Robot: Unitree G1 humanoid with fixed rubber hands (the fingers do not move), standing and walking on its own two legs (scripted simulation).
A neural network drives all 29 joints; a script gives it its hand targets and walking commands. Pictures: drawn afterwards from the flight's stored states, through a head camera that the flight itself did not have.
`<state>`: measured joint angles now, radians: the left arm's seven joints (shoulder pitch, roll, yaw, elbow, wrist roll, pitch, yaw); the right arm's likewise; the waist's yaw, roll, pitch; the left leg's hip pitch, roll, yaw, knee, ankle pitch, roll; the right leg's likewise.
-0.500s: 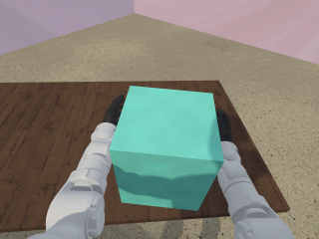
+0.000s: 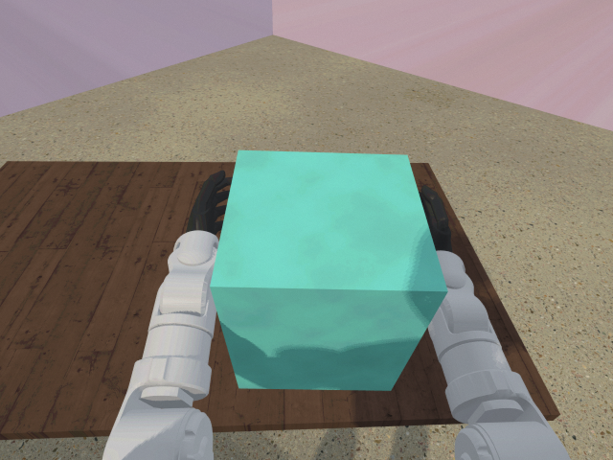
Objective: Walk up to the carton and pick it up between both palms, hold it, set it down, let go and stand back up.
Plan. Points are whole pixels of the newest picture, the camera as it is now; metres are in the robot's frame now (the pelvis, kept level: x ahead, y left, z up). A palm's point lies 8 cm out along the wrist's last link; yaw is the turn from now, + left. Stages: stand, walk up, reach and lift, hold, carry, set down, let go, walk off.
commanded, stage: reach and lift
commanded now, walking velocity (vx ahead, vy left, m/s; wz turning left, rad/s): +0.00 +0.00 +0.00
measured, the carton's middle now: (319, 277) +0.33 -0.02 +0.10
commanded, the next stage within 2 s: hold in 1.14 s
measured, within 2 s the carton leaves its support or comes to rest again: neither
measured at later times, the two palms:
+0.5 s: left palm (181, 237) +0.35 +0.15 +0.16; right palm (425, 237) +0.34 -0.15 +0.16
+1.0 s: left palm (181, 226) +0.36 +0.15 +0.18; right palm (427, 219) +0.36 -0.16 +0.18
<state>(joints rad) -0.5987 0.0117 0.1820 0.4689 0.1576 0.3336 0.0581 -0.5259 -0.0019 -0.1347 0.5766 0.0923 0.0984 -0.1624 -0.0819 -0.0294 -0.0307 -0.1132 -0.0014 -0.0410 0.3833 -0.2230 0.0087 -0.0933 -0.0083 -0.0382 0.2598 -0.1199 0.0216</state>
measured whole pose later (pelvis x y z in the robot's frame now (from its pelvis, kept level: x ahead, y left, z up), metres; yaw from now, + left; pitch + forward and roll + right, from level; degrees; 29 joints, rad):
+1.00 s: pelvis +0.00 +0.00 +0.00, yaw +0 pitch -7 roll -1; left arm -0.56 -0.03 0.24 0.14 0.27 0.64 0.03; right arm -0.63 -0.05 -0.05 0.50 0.18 0.30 -0.15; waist -0.08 -0.05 0.03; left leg -0.02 0.00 -0.05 0.38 -0.23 0.01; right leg 0.00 0.00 -0.03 0.27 -0.14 0.02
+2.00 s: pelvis -0.01 +0.00 +0.00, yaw +0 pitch -8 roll -1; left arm -0.64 -0.01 0.26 0.10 0.26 0.74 0.02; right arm -0.69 -0.06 -0.06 0.47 0.22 0.37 -0.17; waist -0.07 -0.04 0.03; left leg -0.03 0.00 -0.03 0.38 -0.22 0.01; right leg -0.02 0.00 -0.02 0.28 -0.12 0.02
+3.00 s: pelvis -0.02 -0.01 +0.00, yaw +0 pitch -8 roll -1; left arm -0.62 0.00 0.29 0.12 0.25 0.74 -0.01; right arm -0.70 -0.04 -0.07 0.46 0.20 0.43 -0.18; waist -0.07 -0.05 0.01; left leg -0.03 0.00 -0.05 0.37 -0.21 0.00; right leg -0.03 0.00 -0.03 0.29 -0.13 0.01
